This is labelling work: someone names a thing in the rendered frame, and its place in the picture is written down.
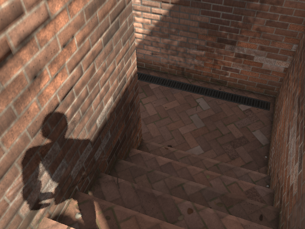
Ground stairs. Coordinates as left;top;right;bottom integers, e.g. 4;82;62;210
36;139;280;229

